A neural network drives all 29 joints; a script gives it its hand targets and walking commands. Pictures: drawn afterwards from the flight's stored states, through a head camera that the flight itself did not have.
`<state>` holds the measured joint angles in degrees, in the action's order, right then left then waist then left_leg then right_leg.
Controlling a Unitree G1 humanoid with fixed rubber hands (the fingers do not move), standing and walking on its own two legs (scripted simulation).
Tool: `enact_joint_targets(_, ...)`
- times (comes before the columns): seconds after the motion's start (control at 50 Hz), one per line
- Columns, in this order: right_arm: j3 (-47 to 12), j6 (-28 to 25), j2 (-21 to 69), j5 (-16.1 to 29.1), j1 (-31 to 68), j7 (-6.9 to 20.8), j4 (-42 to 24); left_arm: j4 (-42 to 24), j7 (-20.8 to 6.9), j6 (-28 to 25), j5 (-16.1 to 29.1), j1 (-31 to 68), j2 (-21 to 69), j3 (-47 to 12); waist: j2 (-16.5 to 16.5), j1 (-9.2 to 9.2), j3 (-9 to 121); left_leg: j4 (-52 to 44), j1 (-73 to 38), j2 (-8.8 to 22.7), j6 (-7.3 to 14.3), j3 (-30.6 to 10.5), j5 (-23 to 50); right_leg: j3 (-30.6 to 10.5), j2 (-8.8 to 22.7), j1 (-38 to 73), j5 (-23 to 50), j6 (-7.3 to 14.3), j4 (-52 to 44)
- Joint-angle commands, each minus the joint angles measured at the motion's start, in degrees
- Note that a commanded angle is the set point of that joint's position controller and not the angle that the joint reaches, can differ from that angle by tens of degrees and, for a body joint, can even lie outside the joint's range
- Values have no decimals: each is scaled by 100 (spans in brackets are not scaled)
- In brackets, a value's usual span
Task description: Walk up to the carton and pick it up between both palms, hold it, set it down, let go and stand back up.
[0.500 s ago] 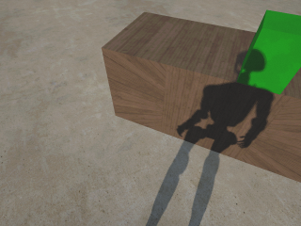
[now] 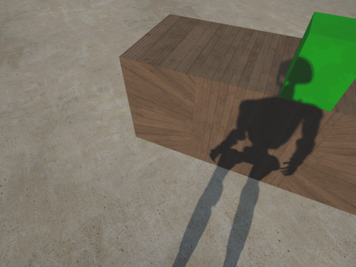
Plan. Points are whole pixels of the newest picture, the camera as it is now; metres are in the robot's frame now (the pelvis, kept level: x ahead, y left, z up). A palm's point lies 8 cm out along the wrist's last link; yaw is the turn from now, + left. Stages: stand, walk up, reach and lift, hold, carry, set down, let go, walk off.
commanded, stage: stand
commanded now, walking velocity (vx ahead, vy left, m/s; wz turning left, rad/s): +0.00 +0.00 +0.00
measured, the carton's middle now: (322, 62) +0.83 -0.57 +0.02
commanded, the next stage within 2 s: walk up in 0.78 s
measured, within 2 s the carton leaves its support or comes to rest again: neither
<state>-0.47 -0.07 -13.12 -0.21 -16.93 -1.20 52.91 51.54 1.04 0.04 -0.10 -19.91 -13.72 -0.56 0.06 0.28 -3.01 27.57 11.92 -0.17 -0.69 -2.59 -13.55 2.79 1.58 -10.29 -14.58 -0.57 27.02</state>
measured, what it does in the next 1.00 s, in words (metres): stands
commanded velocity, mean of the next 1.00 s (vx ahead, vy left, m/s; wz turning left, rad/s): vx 0.00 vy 0.00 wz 0.00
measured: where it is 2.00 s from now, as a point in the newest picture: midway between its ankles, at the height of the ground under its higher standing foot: outside the picture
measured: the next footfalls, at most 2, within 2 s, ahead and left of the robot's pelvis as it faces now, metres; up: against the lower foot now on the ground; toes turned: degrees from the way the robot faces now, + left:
right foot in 1.30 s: +0.12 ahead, -0.26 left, +0.00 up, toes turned -18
left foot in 1.58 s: +0.26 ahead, -0.05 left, +0.00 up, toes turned -10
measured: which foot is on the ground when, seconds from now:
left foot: down 0.00-1.00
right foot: down 0.00-1.00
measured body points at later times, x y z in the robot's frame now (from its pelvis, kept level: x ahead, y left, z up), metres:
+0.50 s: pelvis +0.00 +0.00 +0.00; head +0.01 +0.00 +0.45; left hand +0.02 +0.25 -0.14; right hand +0.04 -0.25 -0.14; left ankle +0.02 +0.13 -0.74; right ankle +0.00 -0.12 -0.74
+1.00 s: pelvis +0.01 +0.00 +0.00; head +0.01 +0.00 +0.45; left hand +0.02 +0.25 -0.15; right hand +0.03 -0.24 -0.15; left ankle +0.02 +0.13 -0.74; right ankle +0.00 -0.12 -0.74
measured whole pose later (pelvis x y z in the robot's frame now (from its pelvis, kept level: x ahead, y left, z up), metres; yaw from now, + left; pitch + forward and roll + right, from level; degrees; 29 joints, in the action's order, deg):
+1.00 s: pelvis +0.01 +0.00 +0.00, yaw -1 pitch -2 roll +0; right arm -0.1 -0.1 -11.6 -0.9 -17.0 -1.8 56.4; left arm 55.3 1.4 -0.1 -0.4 -20.3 -12.2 -0.2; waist -0.2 0.6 -2.3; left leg 26.3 10.8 0.1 -0.3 -1.0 -13.8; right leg 1.1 1.4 -10.5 -16.2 -0.4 27.4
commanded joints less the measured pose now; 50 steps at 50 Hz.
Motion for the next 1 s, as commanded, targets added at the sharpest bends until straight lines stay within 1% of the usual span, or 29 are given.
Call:
enact_joint_targets(0.0, 202, -106, -827, 3, -239, -48, -260, -263, 45, -88, 1, -354, -772, 208, 24, -3, -104, -609, 212, 467, 118, -404, 483, -486, 445, -89, 292, 159, -609)
enact_joint_targets(0.78, 159, -104, -697, 8, -271, -86, 95, 62, 89, -90, 7, -427, -609, 177, 17, -2, -124, -694, 99, 504, 96, -308, 578, -515, 442, -65, 432, 130, -663)
enact_joint_targets(0.82, 157, -103, -689, 9, -274, -88, 109, 76, 92, -90, 8, -428, -608, 178, 10, -5, -140, -700, 103, 506, 96, -307, 573, -519, 443, -68, 426, 128, -667)
enact_joint_targets(0.86, 156, -99, -620, 34, -273, -93, 125, 162, 105, -100, 5, -408, -569, 167, 43, -6, -45, -734, 94, 477, 119, -331, 366, -556, 431, -38, 338, 116, -691)
enact_joint_targets(0.94, 163, -99, -600, 28, -308, -98, 172, 244, 115, -103, 6, -401, -540, 159, -1, -6, -161, -747, 126, 494, 119, -331, 442, -554, 436, -95, 419, 110, -701)
enact_joint_targets(0.96, 559, -158, -1041, -383, -447, -167, -168, -124, -26, -53, -159, -318, -1055, 507, -95, -70, 59, -672, -1035, 822, 666, -702, -1619, -545, -17, -1400, -1473, 333, 400)
enact_joint_targets(0.98, 725, -157, -1461, -476, -828, -232, 10, -281, -99, -1, -226, -22, -776, 478, 606, -330, -149, -1299, -1644, 1714, 1160, -1703, -2691, -17, -229, -2719, -1737, 174, 1437)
